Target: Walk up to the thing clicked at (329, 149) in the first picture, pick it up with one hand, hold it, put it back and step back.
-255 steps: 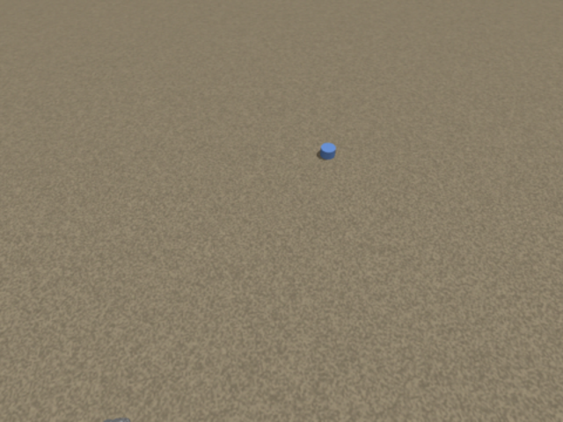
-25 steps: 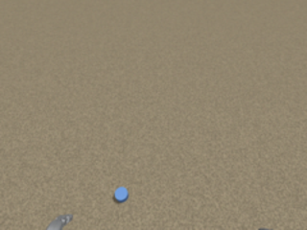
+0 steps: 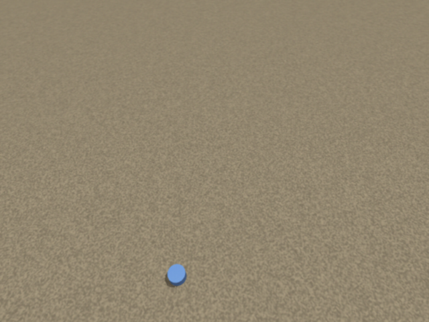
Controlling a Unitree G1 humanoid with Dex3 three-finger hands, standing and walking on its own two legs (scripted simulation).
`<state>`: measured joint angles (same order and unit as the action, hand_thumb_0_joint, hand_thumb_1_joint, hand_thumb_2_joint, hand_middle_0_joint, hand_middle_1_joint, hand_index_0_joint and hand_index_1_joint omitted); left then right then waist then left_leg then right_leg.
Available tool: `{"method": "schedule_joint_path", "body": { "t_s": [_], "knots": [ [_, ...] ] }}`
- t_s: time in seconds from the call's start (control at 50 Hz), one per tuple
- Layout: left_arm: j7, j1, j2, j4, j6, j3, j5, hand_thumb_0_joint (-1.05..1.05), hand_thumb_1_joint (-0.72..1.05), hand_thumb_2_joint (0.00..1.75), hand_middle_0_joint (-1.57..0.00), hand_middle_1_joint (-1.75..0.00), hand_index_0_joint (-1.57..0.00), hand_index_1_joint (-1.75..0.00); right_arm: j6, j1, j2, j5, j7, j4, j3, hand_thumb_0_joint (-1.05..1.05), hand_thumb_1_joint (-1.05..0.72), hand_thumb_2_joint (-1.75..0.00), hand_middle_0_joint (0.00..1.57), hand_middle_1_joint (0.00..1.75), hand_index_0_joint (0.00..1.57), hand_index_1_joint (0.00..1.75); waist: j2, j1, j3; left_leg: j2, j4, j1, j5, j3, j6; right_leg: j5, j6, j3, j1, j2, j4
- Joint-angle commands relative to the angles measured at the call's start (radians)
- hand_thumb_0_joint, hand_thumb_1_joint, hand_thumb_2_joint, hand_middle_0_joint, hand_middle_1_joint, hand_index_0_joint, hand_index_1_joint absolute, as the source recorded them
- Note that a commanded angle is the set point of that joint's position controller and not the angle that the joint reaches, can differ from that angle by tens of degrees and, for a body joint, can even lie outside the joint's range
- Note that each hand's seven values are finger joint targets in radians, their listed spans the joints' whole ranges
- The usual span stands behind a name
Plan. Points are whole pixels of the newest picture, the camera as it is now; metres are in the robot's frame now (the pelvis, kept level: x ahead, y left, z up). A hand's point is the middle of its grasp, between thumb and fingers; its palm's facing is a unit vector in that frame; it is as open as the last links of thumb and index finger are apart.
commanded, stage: walk up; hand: left
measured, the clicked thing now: (177, 274) +0.41 +0.22 -0.76
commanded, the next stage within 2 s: stand in 0.14 s
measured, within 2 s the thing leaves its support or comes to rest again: neither
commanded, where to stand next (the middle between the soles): +0.02 -0.01 m, yaw +1 degrees
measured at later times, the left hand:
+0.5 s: hand out of the picture +0.08 +0.25 -0.16, palm faces -0.02 -0.94 -0.34, open 7.4 cm
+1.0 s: hand out of the picture +0.06 +0.25 -0.16, palm faces -0.02 -0.94 -0.34, open 7.4 cm
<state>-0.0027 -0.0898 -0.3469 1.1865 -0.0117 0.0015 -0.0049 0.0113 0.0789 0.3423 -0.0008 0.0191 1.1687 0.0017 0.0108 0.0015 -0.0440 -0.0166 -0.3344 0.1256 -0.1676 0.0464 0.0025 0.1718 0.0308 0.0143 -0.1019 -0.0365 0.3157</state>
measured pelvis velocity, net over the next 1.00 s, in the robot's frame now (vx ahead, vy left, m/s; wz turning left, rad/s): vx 0.00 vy -0.01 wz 0.02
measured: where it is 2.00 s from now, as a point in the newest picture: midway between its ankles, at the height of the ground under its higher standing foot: outside the picture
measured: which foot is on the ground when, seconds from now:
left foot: down 0.00-1.00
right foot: down 0.00-1.00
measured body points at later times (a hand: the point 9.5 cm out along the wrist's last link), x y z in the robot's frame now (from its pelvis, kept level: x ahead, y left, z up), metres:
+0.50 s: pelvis +0.00 +0.00 +0.00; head +0.01 +0.00 +0.45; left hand +0.08 +0.30 -0.13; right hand +0.09 -0.30 -0.13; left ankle +0.01 +0.12 -0.75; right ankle +0.00 -0.14 -0.75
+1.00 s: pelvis +0.00 -0.01 +0.00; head +0.00 -0.01 +0.45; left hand +0.06 +0.30 -0.13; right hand +0.08 -0.31 -0.13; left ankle +0.01 +0.12 -0.75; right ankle +0.00 -0.14 -0.75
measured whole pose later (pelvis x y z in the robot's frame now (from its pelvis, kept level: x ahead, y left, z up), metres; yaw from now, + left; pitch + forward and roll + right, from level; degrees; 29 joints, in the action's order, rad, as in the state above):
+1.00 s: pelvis +0.00 -0.01 +0.00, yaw +1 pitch -2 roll +0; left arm 0.00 -0.12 -0.35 1.14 -0.01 0.01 -0.01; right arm 0.01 0.10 0.35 -0.01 0.02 1.15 0.00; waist 0.00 0.00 -0.05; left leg -0.02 -0.32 0.12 -0.15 0.03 -0.01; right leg 0.17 0.02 0.03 -0.10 -0.03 0.31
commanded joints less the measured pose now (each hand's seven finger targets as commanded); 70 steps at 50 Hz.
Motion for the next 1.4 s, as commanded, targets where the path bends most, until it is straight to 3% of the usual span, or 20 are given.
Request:
{"method": "schedule_joint_path", "body": {
  "t_s": [0.0,0.1,0.12,0.28,0.4,0.64,0.84,0.96,1.06,1.18,1.38],
  "knots": [
    [0.011,0.063,-0.207,-0.063,-0.023,-0.038,-0.005,0.00,0.90,0.90,-0.20,-0.30,-0.20,-0.30,0.017,-0.055,0.222,-0.004,-0.019,-0.055,0.043,0.00,-0.90,-0.90,0.20,0.30,0.20,0.30,-0.016,-0.008,0.078,-0.117,0.065,-0.031,0.078,-0.105,0.023,-0.094,-0.035,-0.073,-0.006,-0.092,-0.050],
    [0.012,0.062,-0.209,-0.064,-0.022,-0.042,-0.007,0.00,0.90,0.90,-0.20,-0.30,-0.20,-0.30,0.017,-0.052,0.218,-0.004,-0.019,-0.059,0.043,0.00,-0.90,-0.90,0.20,0.30,0.20,0.30,-0.016,-0.008,0.083,-0.114,0.063,-0.030,0.098,-0.103,0.021,-0.106,-0.033,-0.069,0.003,-0.094,-0.053],
    [0.014,0.055,-0.218,-0.074,-0.024,-0.043,-0.006,0.00,0.90,0.90,-0.20,-0.30,-0.20,-0.30,0.019,-0.063,0.215,-0.010,-0.022,-0.070,0.040,0.00,-0.90,-0.90,0.20,0.30,0.20,0.30,-0.020,-0.006,0.055,-0.127,0.066,-0.016,0.155,-0.118,0.015,-0.132,-0.031,-0.075,-0.006,-0.103,-0.047],
    [0.011,0.047,-0.209,-0.088,-0.018,-0.043,-0.004,0.00,0.90,0.90,-0.20,-0.30,-0.20,-0.30,0.024,-0.063,0.220,-0.009,-0.025,-0.076,0.041,0.00,-0.90,-0.90,0.20,0.30,0.20,0.30,0.005,-0.004,0.108,-0.131,0.062,-0.054,0.183,-0.111,0.010,-0.137,-0.038,-0.072,0.018,-0.106,-0.043],
    [0.010,0.046,-0.209,-0.093,-0.017,-0.041,-0.006,0.00,0.90,0.90,-0.20,-0.30,-0.20,-0.30,0.020,-0.058,0.226,-0.007,-0.024,-0.076,0.041,0.00,-0.90,-0.90,0.20,0.30,0.20,0.30,0.001,-0.005,0.077,-0.123,0.072,-0.024,0.109,-0.116,0.010,-0.086,-0.035,-0.075,0.005,-0.107,-0.065],
    [0.008,0.036,-0.213,-0.104,-0.018,-0.039,-0.004,0.00,0.90,0.90,-0.20,-0.30,-0.20,-0.30,0.022,-0.043,0.224,-0.009,-0.022,-0.075,0.039,0.00,-0.90,-0.90,0.20,0.30,0.20,0.30,-0.011,-0.005,0.084,-0.126,0.068,-0.037,0.147,-0.116,0.010,-0.111,-0.039,-0.072,0.008,-0.110,-0.058],
    [0.008,0.027,-0.218,-0.104,-0.016,-0.039,-0.006,0.00,0.90,0.90,-0.20,-0.30,-0.20,-0.30,0.016,-0.034,0.219,-0.010,-0.019,-0.074,0.039,0.00,-0.90,-0.90,0.20,0.30,0.20,0.30,-0.023,-0.010,0.039,-0.116,0.086,-0.006,0.014,-0.124,0.008,-0.002,-0.040,-0.074,-0.033,-0.104,-0.073],
    [0.009,0.024,-0.219,-0.113,-0.020,-0.039,-0.005,0.00,0.90,0.90,-0.20,-0.30,-0.20,-0.30,0.021,-0.029,0.218,-0.010,-0.020,-0.077,0.037,0.00,-0.90,-0.90,0.20,0.30,0.20,0.30,-0.009,-0.009,0.073,-0.124,0.069,-0.023,0.117,-0.120,0.011,-0.093,-0.041,-0.079,0.000,-0.110,-0.061],
    [0.010,0.015,-0.221,-0.115,-0.019,-0.039,-0.006,0.00,0.90,0.90,-0.20,-0.30,-0.20,-0.30,0.019,-0.032,0.222,-0.010,-0.022,-0.078,0.040,0.00,-0.90,-0.90,0.20,0.30,0.20,0.30,-0.015,-0.004,0.086,-0.127,0.059,-0.040,0.131,-0.116,0.013,-0.103,-0.044,-0.076,0.002,-0.111,-0.055],
    [0.008,0.009,-0.218,-0.111,-0.017,-0.039,-0.006,0.00,0.90,0.90,-0.20,-0.30,-0.20,-0.30,0.017,-0.024,0.221,-0.010,-0.021,-0.077,0.038,0.00,-0.90,-0.90,0.20,0.30,0.20,0.30,-0.011,-0.004,0.055,-0.119,0.072,-0.008,0.062,-0.117,0.012,-0.057,-0.044,-0.082,-0.005,-0.109,-0.071],
    [0.009,0.003,-0.218,-0.116,-0.018,-0.041,-0.008,0.00,0.90,0.90,-0.20,-0.30,-0.20,-0.30,0.020,-0.023,0.225,-0.009,-0.023,-0.086,0.036,0.00,-0.90,-0.90,0.20,0.30,0.20,0.30,-0.011,0.000,0.071,-0.126,0.069,-0.031,0.109,-0.121,0.014,-0.092,-0.041,-0.074,0.000,-0.108,-0.060]
  ]
}}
